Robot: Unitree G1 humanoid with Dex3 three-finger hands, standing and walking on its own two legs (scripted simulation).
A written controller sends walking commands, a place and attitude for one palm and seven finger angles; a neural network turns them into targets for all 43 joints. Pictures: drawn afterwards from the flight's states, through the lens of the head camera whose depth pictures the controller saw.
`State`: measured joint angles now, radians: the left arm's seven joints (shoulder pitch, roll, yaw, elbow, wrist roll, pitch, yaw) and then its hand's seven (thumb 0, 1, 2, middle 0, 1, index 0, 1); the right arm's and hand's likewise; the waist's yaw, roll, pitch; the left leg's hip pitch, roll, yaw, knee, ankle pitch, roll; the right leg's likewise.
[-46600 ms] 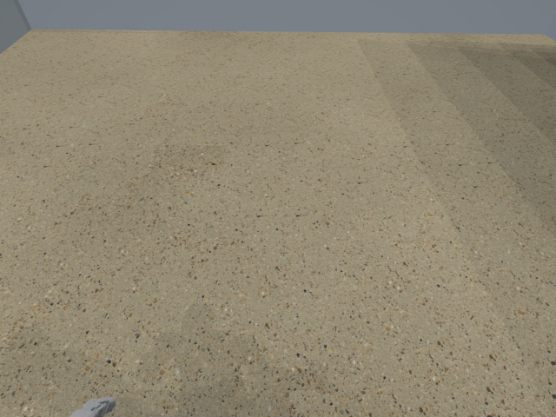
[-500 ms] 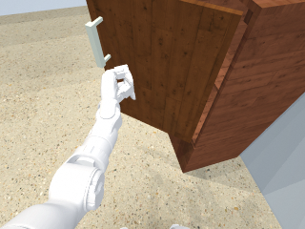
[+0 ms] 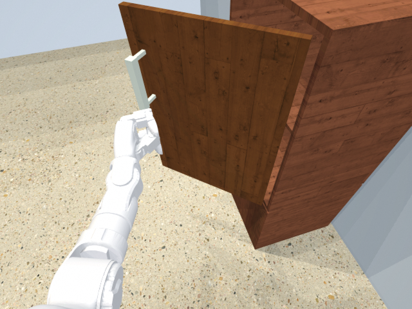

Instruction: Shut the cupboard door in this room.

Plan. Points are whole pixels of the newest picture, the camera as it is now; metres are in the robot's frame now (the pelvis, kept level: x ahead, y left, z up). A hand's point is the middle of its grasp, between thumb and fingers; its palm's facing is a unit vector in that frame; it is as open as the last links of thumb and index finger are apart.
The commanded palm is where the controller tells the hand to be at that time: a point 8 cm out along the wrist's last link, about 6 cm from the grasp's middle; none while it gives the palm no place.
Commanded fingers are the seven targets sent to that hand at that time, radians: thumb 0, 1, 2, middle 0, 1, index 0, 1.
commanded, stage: draw the hand back to the body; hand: left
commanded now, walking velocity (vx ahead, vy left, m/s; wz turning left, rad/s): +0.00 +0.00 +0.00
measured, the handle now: (143, 81) +0.65 +0.14 +0.10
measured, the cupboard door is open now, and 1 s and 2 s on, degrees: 47 47 47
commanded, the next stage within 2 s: step back with the hand held close in 1.32 s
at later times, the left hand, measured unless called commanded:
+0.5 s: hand (78, 206) +0.27 +0.19 +0.14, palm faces +0.16 -0.97 -0.21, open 3.3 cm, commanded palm +0.23 +0.23 +0.17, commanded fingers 0.00 0.90 0.90 -0.78 -0.93 -0.78 -0.93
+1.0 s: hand out of the picture +0.17 +0.30 +0.19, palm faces +0.51 -0.75 -0.42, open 6.5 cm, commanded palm +0.13 +0.33 +0.20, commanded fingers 0.00 0.90 0.90 -0.20 -0.30 -0.20 -0.30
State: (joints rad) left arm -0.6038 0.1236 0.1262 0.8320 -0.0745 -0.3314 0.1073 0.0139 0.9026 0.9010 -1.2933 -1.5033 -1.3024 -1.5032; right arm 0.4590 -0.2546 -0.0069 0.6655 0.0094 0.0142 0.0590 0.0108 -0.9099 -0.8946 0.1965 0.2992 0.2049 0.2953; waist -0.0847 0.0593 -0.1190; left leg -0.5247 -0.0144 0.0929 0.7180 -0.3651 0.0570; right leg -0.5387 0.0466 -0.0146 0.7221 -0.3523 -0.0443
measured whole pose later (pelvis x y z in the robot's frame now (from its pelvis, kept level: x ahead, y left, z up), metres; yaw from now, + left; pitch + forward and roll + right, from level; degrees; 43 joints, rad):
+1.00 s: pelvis +0.01 +0.02 +0.03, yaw +4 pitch -5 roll -1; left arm 0.50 0.38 0.36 -0.38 -0.09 -0.06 0.11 0.02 0.89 0.90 -0.36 -0.47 -0.37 -0.47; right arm 0.23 -0.25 0.01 0.62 0.03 -0.01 -0.05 0.02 -0.91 -0.89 0.20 0.30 0.20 0.30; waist 0.06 0.09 0.00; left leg -0.08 -0.06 0.03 0.41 -0.25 0.08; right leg -0.05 0.02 -0.06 0.36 -0.23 -0.01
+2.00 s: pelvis -0.04 +0.03 +0.01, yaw +1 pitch +0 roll -1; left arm 0.55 0.45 0.43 -0.48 -0.06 -0.17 0.13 0.01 0.89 0.90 -0.21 -0.31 -0.22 -0.31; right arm 0.19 -0.24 0.00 0.52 0.02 0.04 -0.07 0.01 -0.91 -0.89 0.20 0.30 0.21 0.30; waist 0.01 0.02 0.00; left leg -0.33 -0.07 0.09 0.57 -0.25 0.11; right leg -0.34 0.00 -0.01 0.57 -0.24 0.01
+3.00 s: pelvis -0.23 +0.03 +0.01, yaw +5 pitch +2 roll +0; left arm 0.50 0.44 0.41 -0.53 -0.03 -0.18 0.16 0.01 0.89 0.90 -0.20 -0.31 -0.21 -0.30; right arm 0.16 -0.20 -0.02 0.61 0.01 -0.01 -0.09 0.01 -0.91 -0.89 0.20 0.30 0.21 0.30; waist -0.01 -0.09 0.05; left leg -0.35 0.02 0.01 0.58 -0.26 -0.02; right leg -0.42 -0.04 0.03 0.55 -0.17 0.05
